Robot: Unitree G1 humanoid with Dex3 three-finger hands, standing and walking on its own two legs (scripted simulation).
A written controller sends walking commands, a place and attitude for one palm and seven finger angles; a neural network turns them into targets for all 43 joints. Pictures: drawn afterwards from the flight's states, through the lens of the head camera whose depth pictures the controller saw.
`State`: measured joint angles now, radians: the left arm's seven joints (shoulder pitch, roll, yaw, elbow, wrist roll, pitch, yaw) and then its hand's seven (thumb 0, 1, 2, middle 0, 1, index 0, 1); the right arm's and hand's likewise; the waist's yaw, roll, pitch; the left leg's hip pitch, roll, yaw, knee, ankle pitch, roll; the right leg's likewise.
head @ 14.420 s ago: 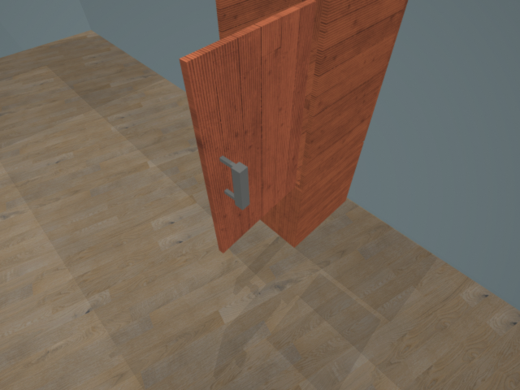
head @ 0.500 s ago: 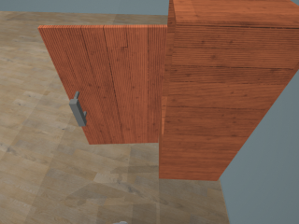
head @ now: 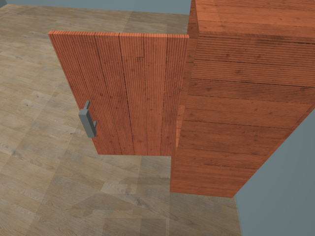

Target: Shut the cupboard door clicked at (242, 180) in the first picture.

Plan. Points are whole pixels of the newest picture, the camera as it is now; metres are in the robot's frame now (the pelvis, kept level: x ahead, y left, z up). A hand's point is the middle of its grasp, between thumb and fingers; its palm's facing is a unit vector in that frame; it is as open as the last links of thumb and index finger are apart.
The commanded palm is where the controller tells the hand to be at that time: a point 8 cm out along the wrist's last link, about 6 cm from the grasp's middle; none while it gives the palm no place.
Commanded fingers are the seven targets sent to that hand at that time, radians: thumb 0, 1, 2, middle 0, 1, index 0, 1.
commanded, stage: look again from close up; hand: left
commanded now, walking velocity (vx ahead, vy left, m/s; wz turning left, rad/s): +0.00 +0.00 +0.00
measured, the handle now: (89, 119) +0.48 +0.28 -0.04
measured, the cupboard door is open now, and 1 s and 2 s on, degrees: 94 94 94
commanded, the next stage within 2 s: shuffle to correct the standing spot in 0.22 s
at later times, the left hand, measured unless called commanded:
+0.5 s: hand out of the picture +0.10 +0.23 -0.16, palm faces +0.00 -0.95 -0.31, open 7.4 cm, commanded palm none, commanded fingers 0.00 0.90 0.90 -0.20 -0.30 -0.20 -0.30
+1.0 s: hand out of the picture +0.03 +0.22 -0.17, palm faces +0.03 -0.98 -0.21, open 7.4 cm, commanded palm none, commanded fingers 0.00 0.90 0.90 -0.20 -0.30 -0.20 -0.30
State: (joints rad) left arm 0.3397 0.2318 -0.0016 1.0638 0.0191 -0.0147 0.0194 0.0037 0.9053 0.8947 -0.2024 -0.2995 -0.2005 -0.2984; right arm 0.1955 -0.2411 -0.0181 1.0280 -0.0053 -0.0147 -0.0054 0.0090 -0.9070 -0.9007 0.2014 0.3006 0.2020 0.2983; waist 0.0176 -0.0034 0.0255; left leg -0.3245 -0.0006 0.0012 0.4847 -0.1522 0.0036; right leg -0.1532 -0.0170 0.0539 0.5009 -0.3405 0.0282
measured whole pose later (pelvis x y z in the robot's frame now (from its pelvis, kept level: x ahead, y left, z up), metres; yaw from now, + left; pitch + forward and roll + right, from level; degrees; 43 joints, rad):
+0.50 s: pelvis +0.03 +0.00 +0.00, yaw +0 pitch +0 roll +1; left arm 0.19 0.27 0.01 0.99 0.02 0.01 0.03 0.00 0.90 0.89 -0.20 -0.30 -0.20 -0.30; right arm 0.15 -0.27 -0.01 1.03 -0.01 0.02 -0.01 0.01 -0.91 -0.90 0.20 0.30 0.20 0.30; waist 0.00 -0.01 0.06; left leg -0.31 -0.02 0.02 0.56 -0.22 0.00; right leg -0.11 -0.04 0.05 0.52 -0.40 0.04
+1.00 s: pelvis +0.03 +0.04 +0.00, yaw +2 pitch +0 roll +1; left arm 0.28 0.18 0.00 1.05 0.02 0.01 0.03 0.00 0.91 0.90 -0.20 -0.30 -0.20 -0.30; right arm 0.19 -0.16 -0.01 1.04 -0.01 0.00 -0.02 0.01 -0.92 -0.90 0.20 0.30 0.21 0.30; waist 0.00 -0.02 0.06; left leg -0.28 -0.04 0.07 0.44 -0.16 0.05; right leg -0.20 -0.03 -0.02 0.50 -0.28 0.00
